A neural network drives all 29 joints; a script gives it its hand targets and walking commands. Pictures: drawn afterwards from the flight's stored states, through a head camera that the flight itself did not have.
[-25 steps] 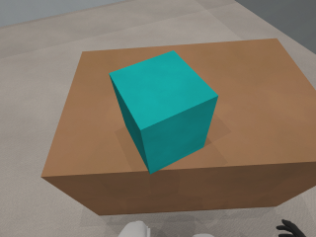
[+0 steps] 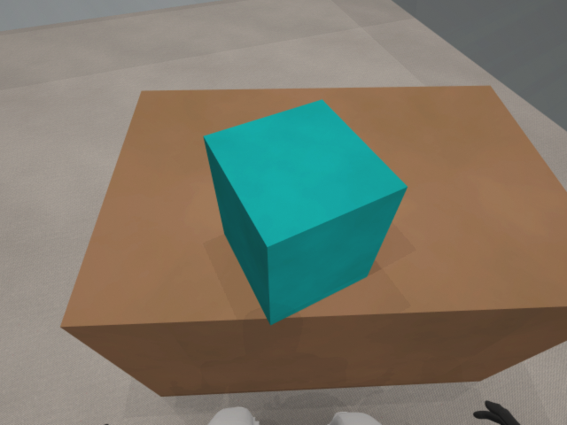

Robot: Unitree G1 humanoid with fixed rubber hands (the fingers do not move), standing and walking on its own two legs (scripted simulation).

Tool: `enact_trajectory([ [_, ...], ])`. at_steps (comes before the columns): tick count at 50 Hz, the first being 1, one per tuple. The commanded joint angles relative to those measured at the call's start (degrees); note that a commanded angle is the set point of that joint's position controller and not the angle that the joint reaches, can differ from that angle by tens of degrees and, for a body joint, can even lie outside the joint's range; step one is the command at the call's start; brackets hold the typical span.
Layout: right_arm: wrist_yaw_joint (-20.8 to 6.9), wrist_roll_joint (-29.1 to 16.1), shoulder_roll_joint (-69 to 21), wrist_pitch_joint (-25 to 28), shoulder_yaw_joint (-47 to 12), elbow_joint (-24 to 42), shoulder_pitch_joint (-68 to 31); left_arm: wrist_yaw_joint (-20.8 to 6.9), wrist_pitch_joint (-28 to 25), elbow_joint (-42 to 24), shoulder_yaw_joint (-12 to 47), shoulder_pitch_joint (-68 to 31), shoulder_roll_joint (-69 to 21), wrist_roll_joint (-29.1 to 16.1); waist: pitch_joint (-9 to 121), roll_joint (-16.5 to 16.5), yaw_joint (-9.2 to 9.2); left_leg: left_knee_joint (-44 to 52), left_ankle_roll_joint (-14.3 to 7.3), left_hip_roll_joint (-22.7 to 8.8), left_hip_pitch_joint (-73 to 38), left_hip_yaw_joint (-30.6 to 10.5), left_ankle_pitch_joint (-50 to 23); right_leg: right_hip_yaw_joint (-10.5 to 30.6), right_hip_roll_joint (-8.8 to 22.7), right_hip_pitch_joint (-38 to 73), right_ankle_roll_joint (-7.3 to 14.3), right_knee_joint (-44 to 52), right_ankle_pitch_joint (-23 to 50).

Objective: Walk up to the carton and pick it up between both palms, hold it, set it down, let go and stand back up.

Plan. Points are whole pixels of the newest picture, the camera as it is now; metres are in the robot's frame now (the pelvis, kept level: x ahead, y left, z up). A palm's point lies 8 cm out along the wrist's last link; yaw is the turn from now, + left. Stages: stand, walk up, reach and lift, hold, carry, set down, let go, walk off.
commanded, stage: walk up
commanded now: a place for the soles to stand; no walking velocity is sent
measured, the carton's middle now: (295, 215) +0.42 +0.01 +0.01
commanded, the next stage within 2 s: reach and lift in 0.76 s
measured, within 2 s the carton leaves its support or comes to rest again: neither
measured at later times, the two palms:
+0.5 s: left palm out of the picture +0.07 +0.30 -0.10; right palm out of the picture +0.11 -0.30 -0.09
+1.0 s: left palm (97, 398) +0.16 +0.29 -0.07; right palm out of the picture +0.13 -0.30 -0.10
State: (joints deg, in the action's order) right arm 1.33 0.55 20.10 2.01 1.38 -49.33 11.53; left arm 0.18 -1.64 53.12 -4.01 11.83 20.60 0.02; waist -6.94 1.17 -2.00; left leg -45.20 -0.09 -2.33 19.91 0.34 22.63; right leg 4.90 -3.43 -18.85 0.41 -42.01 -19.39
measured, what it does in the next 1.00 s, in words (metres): stands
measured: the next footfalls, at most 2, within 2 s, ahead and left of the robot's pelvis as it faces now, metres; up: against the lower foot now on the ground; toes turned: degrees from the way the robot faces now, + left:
none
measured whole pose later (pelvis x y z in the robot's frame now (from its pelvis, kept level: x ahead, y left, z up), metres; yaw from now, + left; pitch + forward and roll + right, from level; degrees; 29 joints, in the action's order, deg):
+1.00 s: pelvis -0.01 -0.01 -0.01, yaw +0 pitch -5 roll +0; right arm -3.9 5.1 19.9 11.0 5.0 -56.5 2.7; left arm 3.2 22.4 30.5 -2.9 1.1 20.6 0.0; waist -10.4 -0.1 -2.0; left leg -46.1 1.0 -2.1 19.9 0.3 21.5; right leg 4.7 -3.3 -20.1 0.4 -46.2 -21.2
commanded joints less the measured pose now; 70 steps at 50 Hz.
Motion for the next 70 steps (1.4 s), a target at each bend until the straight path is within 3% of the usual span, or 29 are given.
enact_trajectory([
  [1, -0.3, -0.2, 12.5, 0.0, 3.9, 4.0, -3.3, 0.6, -2.4, -3.4, -2.6, 0.6, 16.7, 2.0, 4.2, 3.8, 1.65, -4.6, -1.8, 1.5, 5.3, -3.1, 15.5, 28.0, 17.9, 3.1, 14.0, 20.2, 8.4],
  [4, -0.4, -0.4, 11.4, 1.1, 4.2, 1.7, 0.3, 0.5, -1.7, -4.2, -1.7, -3.1, 14.3, 1.1, 7.2, 6.0, 3.66, 9.8, -2.3, 1.1, -4.3, -0.4, 0.3, 16.1, 12.8, 3.1, 9.0, 14.3, 19.7],
  [6, 0.0, 0.1, 13.2, 2.0, 4.9, 1.0, 2.3, 0.4, -1.4, -4.8, -1.1, -4.0, 12.5, 0.8, 10.9, 1.2, 4.43, 15.9, -3.7, -2.5, -15.3, -5.1, -11.4, 9.7, 9.0, -3.3, 5.1, 7.2, 21.0],
  [7, 0.2, 0.4, 15.9, 2.3, 5.5, 1.3, 2.5, 0.2, -1.2, -5.1, -1.3, -3.0, 11.8, 0.5, 12.7, -2.1, 4.05, 17.3, -6.2, -7.5, -17.0, -12.9, -13.8, 5.7, 5.2, -5.4, 3.0, 2.6, 16.6],
  [8, 0.2, 0.5, 17.2, 2.5, 5.3, 1.7, 1.5, 0.2, -1.0, -4.7, -1.1, -2.4, 10.8, 0.5, 11.9, -5.2, 3.42, 20.0, -9.7, -12.3, -14.0, -18.6, -8.6, 2.6, 2.4, -5.7, 2.1, -1.1, 7.8],
  [9, 0.0, 0.4, 17.3, 2.4, 5.0, 1.6, -0.7, 0.3, -0.8, -3.7, -1.3, -0.6, 11.5, 0.7, 9.9, -6.0, 2.48, 20.7, -12.1, -15.4, -9.7, -18.9, -6.3, -0.3, 2.4, -3.6, 1.7, -1.4, -0.7],
  [10, -0.1, 0.5, 17.3, 2.2, 4.8, 2.2, -2.1, 0.3, -1.0, -2.9, -1.5, 0.3, 12.0, 1.1, 8.6, -6.6, 1.64, 19.4, -12.7, -15.3, -7.5, -18.4, -7.4, -0.9, 2.9, -2.7, 2.2, -0.3, -2.4],
  [12, -0.3, 0.4, 15.1, 1.7, 4.2, 2.8, -4.7, -0.1, -1.4, -1.4, -1.4, 2.6, 12.1, 1.3, 8.0, -5.2, 0.50, 14.8, -8.2, -9.4, -2.8, -11.5, -7.1, 3.7, 4.9, 2.4, 4.0, 8.3, 3.2],
  [14, -0.5, -0.1, 12.4, 1.1, 3.7, 3.6, -5.6, -0.1, -2.2, -1.7, -1.9, 1.0, 15.0, 1.7, 7.7, 1.4, 1.73, 6.2, -2.8, -0.5, 0.3, -2.8, -0.8, 16.8, 11.2, 3.0, 7.7, 17.1, 3.1],
  [15, -0.5, 0.1, 12.0, 0.9, 3.7, 3.0, -4.7, -0.2, -2.2, -2.0, -2.0, -0.7, 16.7, 1.4, 6.6, 3.3, 2.40, 4.0, -1.8, 1.5, 0.0, -1.0, 2.6, 21.8, 14.7, 1.0, 9.8, 18.1, 3.5],
  [16, -0.3, 0.0, 12.0, 0.9, 3.6, 2.1, -2.8, -0.3, -2.0, -2.2, -1.9, -1.9, 16.3, 1.6, 5.9, 4.6, 2.72, 5.9, -2.2, 1.6, -1.7, -1.3, 4.2, 21.9, 15.0, -0.5, 10.5, 18.5, 3.2],
  [18, -0.4, 0.4, 12.5, 1.6, 3.8, 1.6, -1.3, -0.2, -1.5, -3.1, -1.3, -4.7, 14.7, 1.4, 6.4, 1.5, 3.98, 12.6, -3.2, -0.4, -9.0, -3.0, -2.0, 15.6, 11.9, -5.1, 7.5, 15.7, 5.3],
  [20, -0.4, 0.6, 14.6, 2.3, 4.3, 1.5, -1.0, -0.3, -1.2, -3.0, -0.6, -4.2, 11.9, 1.0, 7.8, -1.9, 3.61, 17.9, -5.9, -6.1, -12.5, -10.7, -4.6, 7.7, 6.2, -7.0, 3.4, 9.9, 7.1],
  [22, -0.4, 0.8, 16.4, 2.4, 4.4, 1.4, -1.7, -0.4, -1.1, -2.6, -0.9, -2.7, 11.3, 1.1, 9.2, -4.8, 2.55, 20.4, -8.9, -10.8, -9.0, -16.0, -2.5, 2.9, 3.8, -3.4, 2.5, 4.8, 4.1],
  [23, -0.3, 0.7, 16.6, 2.3, 4.3, 1.6, -2.9, -0.4, -1.1, -2.1, -0.9, -1.3, 11.8, 1.2, 8.4, -4.4, 1.55, 19.5, -8.8, -11.0, -6.5, -15.4, -3.1, 2.3, 4.1, -1.4, 2.6, 5.7, 4.1],
  [27, -0.3, 0.1, 13.4, 1.8, 3.4, 2.3, -5.2, -0.5, -1.8, -1.9, -1.4, -3.0, 13.6, 1.2, 7.3, -0.3, 2.67, 12.2, -3.9, -3.0, -4.1, -5.0, -4.1, 11.5, 8.3, -0.2, 5.8, 14.4, 5.7],
  [29, -0.5, 0.0, 12.7, 1.7, 3.5, 1.7, -3.7, -0.5, -1.8, -2.0, -1.3, -4.4, 14.6, 1.1, 7.9, 0.1, 3.50, 11.6, -3.3, -1.0, -7.5, -3.6, -3.7, 14.3, 10.0, -3.7, 6.5, 15.6, 3.8],
  [34, -0.3, 0.7, 14.9, 2.3, 4.0, 1.6, -3.8, -0.6, -1.4, -2.4, -0.8, -3.7, 12.0, 1.0, 8.1, -2.5, 2.26, 17.4, -6.2, -6.5, -7.2, -10.4, -3.3, 6.1, 5.5, -2.2, 3.6, 9.5, 6.6],
  [38, -0.3, 0.5, 14.1, 1.9, 3.6, 1.7, -4.1, -0.6, -1.5, -1.8, -1.1, -4.0, 12.8, 1.2, 8.9, -1.5, 2.71, 14.0, -4.2, -3.8, -6.3, -6.1, -6.3, 9.1, 7.2, -0.5, 4.9, 12.6, 8.6],
  [39, -2.5, 10.3, 7.8, 10.4, 9.2, -9.3, -23.9, 3.1, 10.2, -19.9, 0.6, -29.0, 7.5, 1.6, 1.9, -3.8, 3.73, 7.4, 1.8, -0.7, 8.4, 0.4, 7.5, -9.6, 4.2, -14.2, 1.7, 3.1, -13.0],
  [40, -4.4, 10.9, 10.9, 10.6, 9.8, -9.3, -20.3, 4.0, 16.2, -20.8, 0.6, -24.4, 5.1, 1.2, -0.5, -7.6, 5.00, 8.3, 0.8, -1.8, 8.6, 1.6, 12.4, -10.4, 4.1, -11.7, 3.2, 0.6, -14.8],
  [41, -5.2, 9.9, 12.6, 10.4, 10.1, -9.4, -18.9, 3.7, 18.7, -21.6, 0.3, -22.5, 4.0, 2.4, -1.9, -4.4, 4.57, 7.0, -0.5, -1.2, 6.6, 2.1, 13.1, -9.3, 5.3, -11.2, 3.6, 0.1, -14.0],
  [43, -4.9, 6.7, 13.1, 11.3, 12.0, -3.8, -17.6, 3.0, 21.6, -28.0, 1.2, -22.4, 6.1, 2.4, 4.9, 1.9, 5.11, 1.8, 0.4, 0.5, -5.3, 2.1, 5.8, -7.7, 7.6, -17.0, 5.2, 2.5, -10.0],
  [46, -5.2, 3.9, 14.0, 11.3, 12.2, -0.5, -15.0, 4.0, 24.3, -33.1, 0.6, -16.9, 6.2, 2.4, 12.4, 0.5, 3.44, 4.0, 1.5, -0.4, -13.7, -0.6, -0.1, -7.9, 7.0, -16.3, 5.0, 6.3, -1.6],
  [48, -6.4, 2.9, 14.7, 11.2, 12.9, 0.2, -12.9, 4.8, 24.6, -32.9, 0.8, -12.4, 4.5, 2.6, 16.1, -3.9, 2.99, 9.8, 1.7, -1.5, -8.9, -1.4, -3.7, -9.4, 3.6, -5.3, 3.5, 6.6, 7.7],
  [51, -7.9, 2.4, 15.3, 12.2, 12.9, 3.0, -10.2, 5.1, 23.6, -31.1, 0.2, -8.0, 2.8, 3.0, 18.9, -1.5, 3.02, 11.9, 1.7, -0.7, -9.1, -1.6, -10.9, -9.2, 2.0, 0.9, 2.4, 9.8, 14.6],
  [55, -9.5, 0.7, 14.3, 12.2, 10.3, 5.5, -8.6, 4.4, 22.5, -29.2, 0.1, -5.5, -0.9, 4.5, 14.8, 1.1, 2.88, 13.7, 1.9, 0.3, -12.2, -1.0, -17.4, -8.7, 1.4, 1.6, 1.6, 13.5, 17.5],
  [58, -10.6, -0.5, 15.0, 12.2, 8.9, 5.5, -9.3, 4.7, 21.3, -30.3, -0.7, -6.1, -2.3, 4.4, 13.3, -0.7, 2.47, 14.5, 2.1, 0.4, -11.9, -1.7, -19.1, -8.4, 1.8, 0.8, 1.7, 13.9, 16.8],
  [70, -12.9, -3.9, 15.3, 14.6, 6.9, 6.5, -9.1, 9.0, 11.9, -40.3, -1.2, -6.4, -4.2, 1.0, 15.8, 0.6, 2.07, 17.7, 1.2, 0.6, -12.3, -2.1, -14.2, -6.6, 3.4, -0.2, 1.4, 16.0, 13.9],
])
